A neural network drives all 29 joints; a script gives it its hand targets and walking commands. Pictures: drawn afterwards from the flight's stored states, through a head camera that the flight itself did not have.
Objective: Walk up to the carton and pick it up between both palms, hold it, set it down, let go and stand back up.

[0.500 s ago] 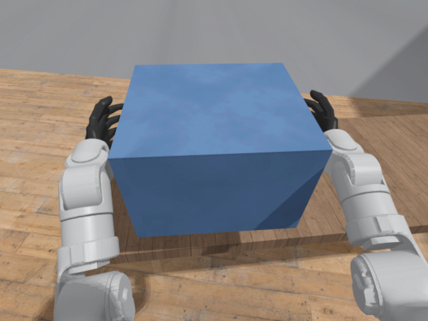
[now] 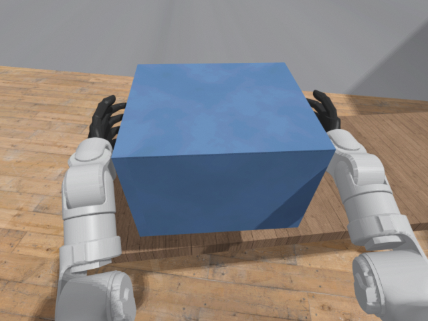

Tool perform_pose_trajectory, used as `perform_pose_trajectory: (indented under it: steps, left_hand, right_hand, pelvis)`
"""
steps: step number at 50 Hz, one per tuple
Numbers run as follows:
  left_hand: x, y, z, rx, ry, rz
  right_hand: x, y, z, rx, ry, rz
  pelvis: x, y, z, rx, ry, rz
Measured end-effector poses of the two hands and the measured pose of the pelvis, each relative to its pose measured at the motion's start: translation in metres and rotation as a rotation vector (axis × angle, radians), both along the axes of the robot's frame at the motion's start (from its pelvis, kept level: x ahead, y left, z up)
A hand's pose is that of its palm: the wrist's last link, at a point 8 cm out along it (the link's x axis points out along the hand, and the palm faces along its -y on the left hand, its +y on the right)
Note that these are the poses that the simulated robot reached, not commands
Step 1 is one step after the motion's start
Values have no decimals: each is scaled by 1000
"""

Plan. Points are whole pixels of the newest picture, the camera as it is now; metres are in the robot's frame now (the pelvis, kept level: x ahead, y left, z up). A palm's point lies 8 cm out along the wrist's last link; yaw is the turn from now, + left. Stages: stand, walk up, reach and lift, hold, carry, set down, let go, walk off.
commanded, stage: hold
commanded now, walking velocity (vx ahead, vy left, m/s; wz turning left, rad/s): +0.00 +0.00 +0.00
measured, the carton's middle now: (216, 144) +0.40 +0.00 +0.16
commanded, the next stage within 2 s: none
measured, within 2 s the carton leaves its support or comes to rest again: neither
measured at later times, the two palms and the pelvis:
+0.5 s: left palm (97, 140) +0.35 +0.20 +0.20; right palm (323, 131) +0.36 -0.19 +0.21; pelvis +0.00 +0.00 +0.00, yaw +0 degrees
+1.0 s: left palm (104, 143) +0.35 +0.19 +0.20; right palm (328, 133) +0.36 -0.20 +0.21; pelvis +0.00 +0.00 +0.00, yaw +0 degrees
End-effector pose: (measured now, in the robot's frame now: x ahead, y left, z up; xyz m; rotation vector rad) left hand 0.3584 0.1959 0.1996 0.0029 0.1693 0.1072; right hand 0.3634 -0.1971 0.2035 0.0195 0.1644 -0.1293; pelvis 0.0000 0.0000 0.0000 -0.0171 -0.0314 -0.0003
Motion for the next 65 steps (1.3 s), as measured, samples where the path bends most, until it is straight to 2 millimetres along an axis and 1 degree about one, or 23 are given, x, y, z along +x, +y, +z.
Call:
perform_pose_trajectory:
  steps: [9, 15, 25, 31, 43, 53, 65]
  left_hand:
    - [-3, -3, 1, -5, -10, 9]
    - [-6, -1, 2, -9, -12, 12]
    - [-4, 5, 5, -12, -9, 3]
    - [-2, 7, 4, -7, -5, -1]
    - [-2, 0, -2, -1, -1, -4]
    - [-6, -4, 0, -9, -11, 4]
    - [-6, 6, 4, -14, -9, 10]
  right_hand:
    - [0, -3, 2, -7, -10, 8]
    - [-1, -1, 4, -12, -11, 11]
    - [-1, 6, 4, 1, -6, 7]
    - [1, 7, 2, 2, -2, 4]
    - [0, 0, 0, -4, 0, 3]
    - [-3, -3, 3, -8, -10, 9]
    - [0, 7, 5, -9, -6, 12]
  pelvis:
    - [2, -5, 0, -1, -7, 4]
    - [2, -6, 0, 0, -14, 7]
    - [-1, -2, 0, 2, -13, 8]
    - [-2, 0, 0, 2, -5, 7]
    - [0, -1, 0, -1, 0, 4]
    - [0, -6, 0, 0, -11, 6]
    - [-2, -3, 0, 3, -13, 9]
